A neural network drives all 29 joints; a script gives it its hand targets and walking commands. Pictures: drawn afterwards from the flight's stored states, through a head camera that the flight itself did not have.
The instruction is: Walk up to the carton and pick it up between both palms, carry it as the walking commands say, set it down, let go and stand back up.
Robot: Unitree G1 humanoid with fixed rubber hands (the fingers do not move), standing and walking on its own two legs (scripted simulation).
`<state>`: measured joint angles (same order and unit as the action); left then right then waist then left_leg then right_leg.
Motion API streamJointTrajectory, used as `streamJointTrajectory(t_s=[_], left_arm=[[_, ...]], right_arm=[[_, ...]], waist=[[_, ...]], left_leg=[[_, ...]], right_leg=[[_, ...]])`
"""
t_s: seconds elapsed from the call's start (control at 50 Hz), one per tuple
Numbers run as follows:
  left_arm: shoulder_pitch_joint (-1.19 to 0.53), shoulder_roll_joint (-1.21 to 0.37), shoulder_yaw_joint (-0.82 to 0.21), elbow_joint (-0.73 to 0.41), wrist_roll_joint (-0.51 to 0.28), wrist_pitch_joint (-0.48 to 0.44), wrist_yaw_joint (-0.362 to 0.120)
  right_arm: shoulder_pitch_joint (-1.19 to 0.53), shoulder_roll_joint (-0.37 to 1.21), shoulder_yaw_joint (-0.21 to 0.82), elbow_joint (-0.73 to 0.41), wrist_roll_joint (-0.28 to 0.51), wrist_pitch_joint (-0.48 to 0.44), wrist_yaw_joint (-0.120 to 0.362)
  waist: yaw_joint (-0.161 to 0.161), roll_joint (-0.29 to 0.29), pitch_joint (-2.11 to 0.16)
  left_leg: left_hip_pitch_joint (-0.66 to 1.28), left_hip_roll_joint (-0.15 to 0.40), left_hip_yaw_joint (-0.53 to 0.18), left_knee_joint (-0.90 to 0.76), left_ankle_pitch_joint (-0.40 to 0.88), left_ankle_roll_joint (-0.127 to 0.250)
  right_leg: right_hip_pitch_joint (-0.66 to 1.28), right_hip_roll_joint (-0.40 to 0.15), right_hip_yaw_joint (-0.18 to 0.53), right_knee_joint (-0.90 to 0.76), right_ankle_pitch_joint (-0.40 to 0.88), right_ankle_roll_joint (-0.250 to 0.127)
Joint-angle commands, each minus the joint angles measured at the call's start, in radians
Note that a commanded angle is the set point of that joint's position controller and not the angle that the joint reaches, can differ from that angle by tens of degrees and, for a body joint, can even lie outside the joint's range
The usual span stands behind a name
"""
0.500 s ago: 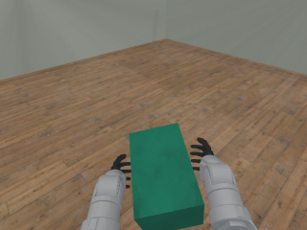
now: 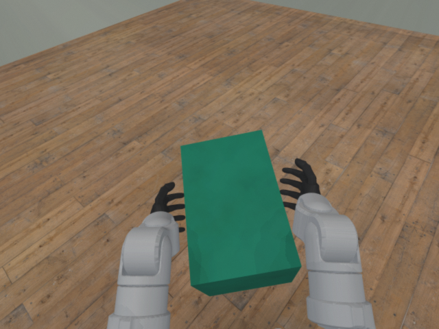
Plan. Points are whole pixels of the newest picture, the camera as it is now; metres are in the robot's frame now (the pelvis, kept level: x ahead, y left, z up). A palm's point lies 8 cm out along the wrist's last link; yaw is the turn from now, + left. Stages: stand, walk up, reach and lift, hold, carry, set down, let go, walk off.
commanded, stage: carry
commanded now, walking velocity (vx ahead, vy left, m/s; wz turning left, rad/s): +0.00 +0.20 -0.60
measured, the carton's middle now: (235, 213) +0.36 -0.01 +0.00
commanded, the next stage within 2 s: none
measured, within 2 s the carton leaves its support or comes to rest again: neither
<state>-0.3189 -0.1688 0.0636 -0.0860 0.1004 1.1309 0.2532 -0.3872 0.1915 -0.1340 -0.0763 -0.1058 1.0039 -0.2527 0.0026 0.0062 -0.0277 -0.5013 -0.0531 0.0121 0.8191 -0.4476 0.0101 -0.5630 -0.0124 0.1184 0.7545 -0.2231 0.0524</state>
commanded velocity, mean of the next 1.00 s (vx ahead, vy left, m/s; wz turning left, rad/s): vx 0.00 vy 0.08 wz -0.25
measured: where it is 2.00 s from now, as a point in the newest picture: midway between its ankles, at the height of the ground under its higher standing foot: outside the picture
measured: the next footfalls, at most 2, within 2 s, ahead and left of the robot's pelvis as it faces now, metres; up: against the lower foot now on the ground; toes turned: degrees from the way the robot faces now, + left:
right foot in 0.26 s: +0.04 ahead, -0.08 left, +0.00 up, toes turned -16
left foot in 0.56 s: +0.01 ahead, +0.17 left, +0.00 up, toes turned -26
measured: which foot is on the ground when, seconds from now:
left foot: down 0.00-0.26, up 0.28-0.54, down 0.56-1.00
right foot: down 0.00-0.06, up 0.08-0.24, down 0.26-0.58, up 0.60-0.76, down 0.78-1.00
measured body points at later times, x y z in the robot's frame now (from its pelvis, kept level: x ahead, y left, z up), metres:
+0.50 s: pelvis -0.05 +0.05 +0.02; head -0.03 +0.02 +0.47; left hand +0.27 +0.07 +0.09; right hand +0.20 -0.18 +0.10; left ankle -0.01 +0.18 -0.67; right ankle +0.00 -0.07 -0.71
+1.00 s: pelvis -0.11 +0.10 +0.02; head -0.12 +0.10 +0.47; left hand +0.20 +0.09 +0.10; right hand +0.11 -0.15 +0.11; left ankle -0.02 +0.19 -0.71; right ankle -0.07 -0.03 -0.71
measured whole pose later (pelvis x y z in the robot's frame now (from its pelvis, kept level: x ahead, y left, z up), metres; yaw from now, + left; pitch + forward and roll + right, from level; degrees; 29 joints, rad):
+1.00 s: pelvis -0.11 +0.10 +0.02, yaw -23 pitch +1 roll +0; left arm -0.26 -0.15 0.01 -0.21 0.06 1.29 0.29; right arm -0.31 0.17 -0.10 -0.19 -0.06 1.22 -0.26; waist -0.02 0.02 -0.08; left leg -0.39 0.05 0.11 0.64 -0.27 0.01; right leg -0.44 -0.02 -0.09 0.60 -0.18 -0.03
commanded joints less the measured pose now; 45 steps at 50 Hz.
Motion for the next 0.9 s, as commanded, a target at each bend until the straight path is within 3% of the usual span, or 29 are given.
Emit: streamJointTrajectory(t_s=[0.0, 0.02, 0.04, 0.06, 0.08, 0.14, 0.2, 0.22, 0.24, 0.26, 0.28, 0.3, 0.32, 0.36, 0.46, 0.5, 0.52, 0.54, 0.56, 0.58, 0.62, 0.66, 0.72, 0.74, 0.76, 0.78, 0.8, 0.84, 0.88], left_arm=[[-0.671, -0.995, -0.548, -0.441, -0.369, -0.071, -0.229], [-0.630, -0.967, -0.541, -0.497, -0.369, -0.070, -0.211], [-0.584, -0.951, -0.543, -0.481, -0.360, -0.053, -0.207], [-0.609, -0.931, -0.537, -0.515, -0.356, -0.045, -0.195], [-0.616, -0.934, -0.555, -0.504, -0.360, -0.036, -0.191], [-0.634, -0.933, -0.566, -0.507, -0.406, -0.003, -0.195], [-0.557, -0.941, -0.550, -0.479, -0.412, 0.016, -0.189], [-0.499, -0.944, -0.540, -0.430, -0.408, 0.025, -0.190], [-0.491, -0.940, -0.537, -0.418, -0.409, 0.033, -0.191], [-0.450, -0.913, -0.509, -0.402, -0.388, 0.028, -0.191], [-0.358, -0.934, -0.462, -0.332, -0.349, 0.032, -0.181], [-0.399, -0.940, -0.458, -0.363, -0.352, 0.028, -0.178], [-0.423, -0.926, -0.441, -0.408, -0.347, 0.014, -0.184], [-0.528, -0.940, -0.471, -0.504, -0.352, 0.001, -0.179], [-0.443, -0.942, -0.452, -0.501, -0.338, -0.004, -0.168], [-0.426, -0.930, -0.475, -0.496, -0.342, 0.003, -0.171], [-0.380, -0.929, -0.464, -0.435, -0.331, 0.018, -0.167], [-0.385, -0.931, -0.485, -0.484, -0.342, 0.012, -0.169], [-0.367, -0.946, -0.499, -0.476, -0.334, 0.013, -0.162], [-0.407, -0.934, -0.527, -0.494, -0.341, 0.018, -0.167], [-0.558, -0.969, -0.546, -0.462, -0.359, 0.019, -0.173], [-0.591, -0.971, -0.567, -0.467, -0.389, 0.019, -0.179], [-0.515, -0.999, -0.569, -0.440, -0.414, 0.043, -0.190], [-0.753, -0.940, -0.553, -0.410, -0.426, 0.032, -0.181], [-0.536, -0.969, -0.541, -0.350, -0.404, 0.054, -0.188], [-0.487, -0.974, -0.550, -0.371, -0.416, 0.058, -0.204], [-0.498, -1.008, -0.546, -0.378, -0.413, 0.048, -0.201], [-0.505, -1.016, -0.521, -0.378, -0.385, 0.048, -0.204], [-0.531, -1.049, -0.516, -0.400, -0.376, 0.043, -0.200]], right_arm=[[-0.335, 1.149, 0.646, -0.168, 0.392, 0.088, 0.248], [-0.287, 1.141, 0.650, -0.189, 0.398, 0.095, 0.245], [-0.264, 1.117, 0.641, -0.189, 0.385, 0.104, 0.238], [-0.253, 1.109, 0.633, -0.187, 0.386, 0.113, 0.228], [-0.285, 1.090, 0.640, -0.248, 0.395, 0.114, 0.229], [-0.222, 1.078, 0.592, -0.227, 0.357, 0.135, 0.206], [-0.193, 1.057, 0.551, -0.227, 0.342, 0.148, 0.189], [-0.153, 1.038, 0.537, -0.207, 0.335, 0.153, 0.178], [-0.160, 1.017, 0.526, -0.214, 0.323, 0.162, 0.176], [-0.145, 1.021, 0.548, -0.214, 0.326, 0.168, 0.178], [-0.214, 1.021, 0.590, -0.255, 0.354, 0.171, 0.175], [-0.282, 1.036, 0.601, -0.280, 0.382, 0.174, 0.181], [-0.292, 1.068, 0.638, -0.267, 0.406, 0.173, 0.188], [-0.269, 1.092, 0.619, -0.252, 0.408, 0.162, 0.202], [-0.320, 1.085, 0.652, -0.335, 0.427, 0.153, 0.185], [-0.255, 1.072, 0.627, -0.291, 0.409, 0.163, 0.188], [-0.215, 1.052, 0.610, -0.253, 0.392, 0.173, 0.185], [-0.153, 1.065, 0.606, -0.228, 0.384, 0.173, 0.192], [-0.179, 1.054, 0.608, -0.251, 0.390, 0.173, 0.204], [-0.156, 1.045, 0.584, -0.233, 0.383, 0.170, 0.211], [-0.300, 1.047, 0.575, -0.262, 0.385, 0.159, 0.214], [-0.310, 1.012, 0.548, -0.276, 0.364, 0.152, 0.211], [-0.227, 1.020, 0.516, -0.237, 0.341, 0.172, 0.201], [-0.357, 0.984, 0.466, -0.129, 0.307, 0.168, 0.184], [-0.223, 0.986, 0.487, -0.153, 0.310, 0.184, 0.188], [-0.134, 1.013, 0.487, -0.136, 0.300, 0.193, 0.190], [-0.201, 1.041, 0.518, -0.193, 0.328, 0.185, 0.198], [-0.281, 1.060, 0.552, -0.229, 0.360, 0.192, 0.214], [-0.350, 1.088, 0.576, -0.271, 0.377, 0.191, 0.225]], waist=[[0.000, -0.180, -0.532], [-0.010, -0.083, -0.582], [-0.020, 0.146, -0.592], [-0.009, 0.266, -0.560], [-0.007, 0.203, -0.564], [-0.009, 0.123, -0.470], [0.000, 0.163, -0.528], [0.014, 0.103, -0.521], [0.022, -0.042, -0.476], [0.007, -0.345, -0.523], [0.006, -0.353, -0.511], [0.003, -0.246, -0.504], [0.007, -0.223, -0.480], [0.012, -0.136, -0.451], [0.023, -0.247, -0.508], [0.022, -0.246, -0.551], [0.005, -0.171, -0.563], [0.006, -0.071, -0.605], [0.011, 0.109, -0.614], [-0.005, 0.270, -0.526], [-0.006, 0.200, -0.483], [-0.008, 0.179, -0.425], [-0.002, 0.168, -0.440], [-0.006, 0.116, -0.456], [-0.005, 0.091, -0.456], [-0.009, -0.050, -0.509], [-0.008, -0.117, -0.516], [-0.010, -0.157, -0.471], [-0.006, -0.044, -0.440]], left_leg=[[0.179, 0.036, -0.028, -0.159, 0.072, 0.011], [0.359, 0.082, -0.051, -0.356, 0.134, 0.023], [0.485, 0.287, -0.291, -0.431, 0.237, 0.117], [0.481, 0.462, -0.396, -0.422, 0.350, 0.211], [0.464, 0.469, -0.313, -0.387, 0.437, 0.221], [0.314, 0.339, -0.083, -0.347, 0.486, 0.171], [0.352, 0.287, 0.044, -0.188, 0.635, 0.134], [0.233, 0.242, 0.074, -0.110, 0.494, 0.093], [-0.010, 0.212, 0.076, -0.015, 0.240, 0.047], [-0.238, 0.079, 0.087, 0.181, -0.152, -0.024], [-0.259, 0.071, -0.037, 0.259, -0.195, -0.036], [-0.228, 0.084, -0.076, 0.314, -0.139, -0.025], [-0.212, 0.099, -0.063, 0.309, -0.061, -0.026], [-0.140, 0.092, -0.020, 0.244, 0.043, -0.029], [0.023, 0.021, 0.034, -0.036, 0.012, -0.027], [0.156, 0.013, 0.069, -0.232, 0.027, -0.012], [0.270, 0.037, 0.067, -0.407, 0.101, -0.002], [0.420, 0.113, -0.005, -0.426, 0.100, 0.016], [0.564, 0.316, -0.200, -0.424, 0.346, 0.050], [0.539, 0.467, -0.310, -0.383, 0.664, 0.141], [0.426, 0.430, -0.199, -0.321, 0.938, 0.158], [0.423, 0.336, -0.101, -0.299, 0.920, 0.108], [0.389, 0.307, -0.043, -0.269, 0.783, 0.099], [0.363, 0.274, -0.015, -0.242, 0.670, 0.079], [0.309, 0.260, -0.003, -0.205, 0.614, 0.056], [0.210, 0.213, 0.005, -0.163, 0.456, 0.012], [0.207, 0.164, 0.044, -0.146, 0.228, -0.002], [0.195, 0.125, 0.065, -0.188, 0.081, -0.002], [0.249, 0.193, -0.003, -0.290, 0.172, 0.017]], right_leg=[[0.247, -0.216, 0.275, -0.243, 0.289, -0.157], [0.188, -0.140, 0.149, -0.110, 0.249, -0.115], [-0.030, 0.009, -0.044, 0.048, -0.104, -0.049], [-0.159, 0.058, -0.172, 0.251, -0.388, -0.020], [-0.160, 0.007, -0.182, 0.353, -0.371, -0.036], [-0.018, -0.014, -0.188, 0.266, -0.229, -0.037], [0.158, 0.012, -0.227, -0.105, -0.086, -0.064], [0.292, -0.043, -0.121, -0.233, -0.034, -0.085], [0.470, -0.170, 0.069, -0.288, 0.136, -0.113], [0.600, -0.466, 0.501, -0.311, 0.510, -0.231], [0.573, -0.433, 0.508, -0.303, 0.643, -0.260], [0.512, -0.402, 0.450, -0.319, 0.490, -0.246], [0.459, -0.356, 0.352, -0.321, 0.339, -0.214], [0.391, -0.272, 0.200, -0.328, 0.272, -0.182], [0.416, -0.236, 0.215, -0.377, 0.177, -0.156], [0.414, -0.199, 0.128, -0.366, 0.194, -0.122], [0.374, -0.176, 0.082, -0.276, 0.201, -0.099], [0.286, -0.138, 0.047, -0.226, 0.143, -0.075], [0.129, -0.080, -0.021, -0.116, -0.013, -0.036], [-0.087, 0.006, -0.158, 0.002, -0.238, -0.006], [-0.010, -0.021, -0.151, 0.167, -0.271, -0.028], [0.003, -0.005, -0.187, 0.088, -0.195, -0.022], [0.132, -0.008, -0.223, -0.138, -0.062, -0.021], [0.206, -0.010, -0.227, -0.202, 0.018, -0.023], [0.285, -0.070, -0.160, -0.236, 0.214, -0.029], [0.408, -0.165, -0.037, -0.207, 0.472, -0.053], [0.400, -0.218, 0.036, -0.235, 0.508, -0.090], [0.321, -0.233, 0.072, -0.326, 0.180, -0.107], [0.256, -0.162, -0.038, -0.300, 0.013, -0.062]])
